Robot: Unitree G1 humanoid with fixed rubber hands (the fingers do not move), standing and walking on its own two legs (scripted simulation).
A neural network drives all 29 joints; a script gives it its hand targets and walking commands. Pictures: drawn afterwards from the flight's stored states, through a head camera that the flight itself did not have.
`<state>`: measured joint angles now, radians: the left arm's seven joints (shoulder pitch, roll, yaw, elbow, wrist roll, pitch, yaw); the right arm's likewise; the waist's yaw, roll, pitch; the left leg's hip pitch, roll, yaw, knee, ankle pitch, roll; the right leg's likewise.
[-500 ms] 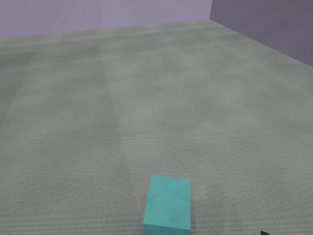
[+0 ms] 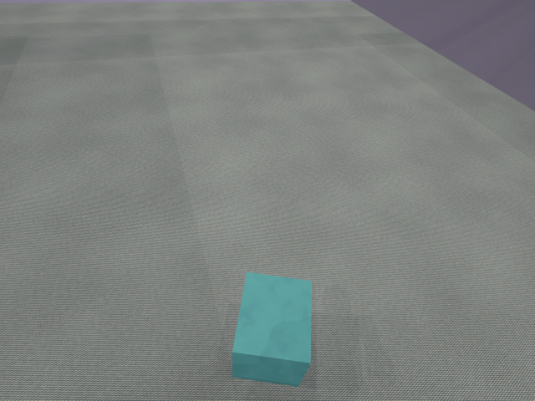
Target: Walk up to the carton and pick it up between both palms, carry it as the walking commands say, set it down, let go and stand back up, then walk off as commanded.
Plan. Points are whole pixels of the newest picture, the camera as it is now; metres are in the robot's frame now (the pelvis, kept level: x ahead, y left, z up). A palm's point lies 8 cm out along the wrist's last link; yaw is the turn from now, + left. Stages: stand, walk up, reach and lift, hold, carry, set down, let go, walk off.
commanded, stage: walk off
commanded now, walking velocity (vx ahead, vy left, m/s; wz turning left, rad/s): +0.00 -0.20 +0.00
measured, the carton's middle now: (272, 328) +0.53 -0.06 -0.65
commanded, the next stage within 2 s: none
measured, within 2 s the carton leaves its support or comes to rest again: neither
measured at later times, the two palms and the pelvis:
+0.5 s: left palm out of the picture +0.04 +0.16 -0.10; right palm out of the picture +0.03 -0.38 -0.11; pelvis -0.04 -0.11 +0.00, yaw +2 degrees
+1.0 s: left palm out of the picture +0.00 +0.05 -0.10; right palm out of the picture -0.02 -0.49 -0.12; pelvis -0.08 -0.22 +0.00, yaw -1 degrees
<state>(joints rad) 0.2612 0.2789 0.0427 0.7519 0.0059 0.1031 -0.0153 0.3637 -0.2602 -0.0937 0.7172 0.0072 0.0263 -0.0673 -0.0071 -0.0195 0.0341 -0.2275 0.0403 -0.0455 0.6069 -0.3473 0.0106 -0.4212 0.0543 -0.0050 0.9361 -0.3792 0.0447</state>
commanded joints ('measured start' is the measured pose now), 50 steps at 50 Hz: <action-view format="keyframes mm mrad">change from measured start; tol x32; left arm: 1 -43 23 6 -76 31 1 -1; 50 13 81 -1 -120 33 -45 7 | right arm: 1 113 -174 -26 29 -54 -8 -22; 50 6 -105 -27 20 -11 45 5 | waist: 1 -59 274 15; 9 61 -232 -86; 26 -29 -122 -51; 29 -80 364 36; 50 31 -118 -49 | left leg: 1 85 250 -242 -201 736 138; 5 -75 246 -241 -199 566 124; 9 -213 -94 7 437 -357 -44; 18 -247 -83 66 562 -117 -33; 27 207 -55 183 -184 -49 69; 30 -242 492 -612 -584 -451 274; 37 34 250 -217 -273 364 122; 44 -288 -49 -9 388 -332 -31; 50 -338 -87 -10 648 -80 -35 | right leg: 1 -47 -56 14 -136 -60 45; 9 306 -388 268 -572 713 -207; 13 110 -231 168 -720 -5 -121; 25 185 -209 203 -781 -11 -111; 33 -6 -19 143 298 105 -24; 41 290 -89 50 -581 59 -53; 50 308 -238 104 -635 391 -58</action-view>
